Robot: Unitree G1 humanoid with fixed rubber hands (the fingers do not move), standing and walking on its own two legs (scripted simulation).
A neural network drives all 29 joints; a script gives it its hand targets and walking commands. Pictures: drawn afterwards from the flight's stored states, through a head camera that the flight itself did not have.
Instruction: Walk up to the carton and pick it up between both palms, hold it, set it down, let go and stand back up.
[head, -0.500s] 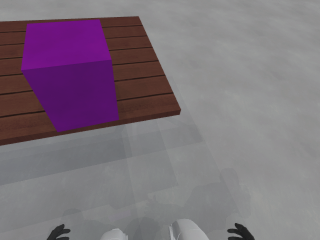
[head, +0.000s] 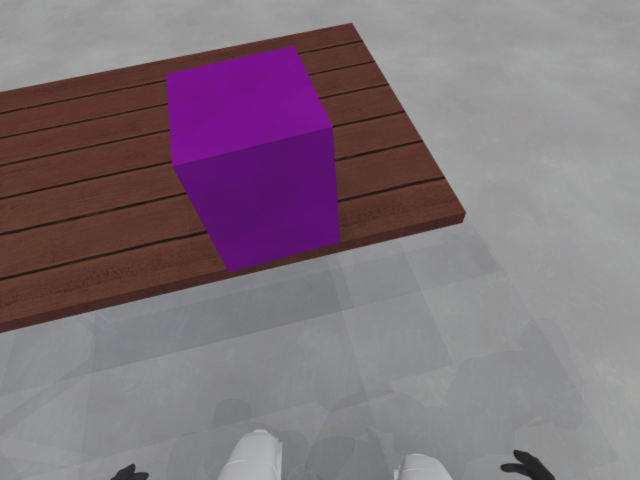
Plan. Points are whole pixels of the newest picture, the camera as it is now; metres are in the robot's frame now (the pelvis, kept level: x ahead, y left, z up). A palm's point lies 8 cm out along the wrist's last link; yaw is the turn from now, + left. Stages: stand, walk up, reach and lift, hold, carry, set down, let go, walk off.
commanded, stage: walk up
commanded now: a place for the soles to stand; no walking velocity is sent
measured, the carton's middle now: (260, 164) +0.56 +0.10 +0.04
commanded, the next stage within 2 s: none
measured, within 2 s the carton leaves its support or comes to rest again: neither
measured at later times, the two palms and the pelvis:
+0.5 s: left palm out of the picture +0.11 +0.38 -0.13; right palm out of the picture +0.07 -0.10 -0.12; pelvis +0.03 +0.14 +0.00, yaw -1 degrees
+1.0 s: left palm out of the picture +0.10 +0.36 -0.12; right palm out of the picture +0.07 -0.14 -0.11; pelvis +0.04 +0.12 +0.01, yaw -3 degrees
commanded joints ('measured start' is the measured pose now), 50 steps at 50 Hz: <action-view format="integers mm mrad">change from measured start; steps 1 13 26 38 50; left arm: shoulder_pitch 12 59 -73 -94 -82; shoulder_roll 201 116 130 125 162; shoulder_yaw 51 -8 -39 -71 -66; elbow -53 41 110 196 255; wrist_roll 23 -3 -9 -23 -26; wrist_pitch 12 50 44 46 38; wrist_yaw -18 -50 -83 -86 -77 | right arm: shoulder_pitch -1 53 168 97 100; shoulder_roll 19 11 5 -2 -6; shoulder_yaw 25 38 57 71 75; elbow -94 -56 -27 46 113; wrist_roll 24 34 41 36 34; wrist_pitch -30 -106 -149 -144 -140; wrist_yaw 7 -82 -94 -87 -92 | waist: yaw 49 -15 -40 -10 -21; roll -390 98 -150 -103 -83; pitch -134 -45 -175 -39 -63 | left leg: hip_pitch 34 281 228 271 358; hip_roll -7 123 32 34 27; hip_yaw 112 -114 25 31 75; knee -284 -749 -608 -738 -715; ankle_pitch -55 232 381 188 169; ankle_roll -25 157 132 172 158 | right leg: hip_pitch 111 -208 273 140 104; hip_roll -116 103 -10 48 37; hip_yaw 131 118 186 178 214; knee -158 459 -56 -139 -207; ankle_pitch -183 -226 406 102 111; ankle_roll -185 -6 -119 -89 -91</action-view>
